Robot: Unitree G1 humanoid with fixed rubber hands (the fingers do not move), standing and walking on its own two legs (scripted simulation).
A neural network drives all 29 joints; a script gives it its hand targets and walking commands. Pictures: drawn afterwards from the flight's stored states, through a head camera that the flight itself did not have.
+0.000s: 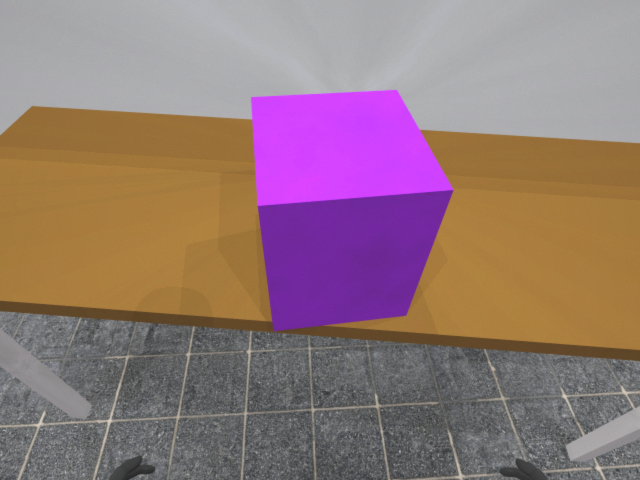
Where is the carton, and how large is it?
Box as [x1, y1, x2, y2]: [251, 90, 452, 330]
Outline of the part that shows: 396,90 251,97 257,202 273,330 390,317 406,314 451,195 452,188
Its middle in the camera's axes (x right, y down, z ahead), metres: +0.02 -0.04 +0.55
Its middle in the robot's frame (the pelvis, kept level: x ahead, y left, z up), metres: +0.46 +0.00 +0.09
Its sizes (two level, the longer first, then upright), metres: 0.210 0.200 0.250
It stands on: a table, 0.71 m high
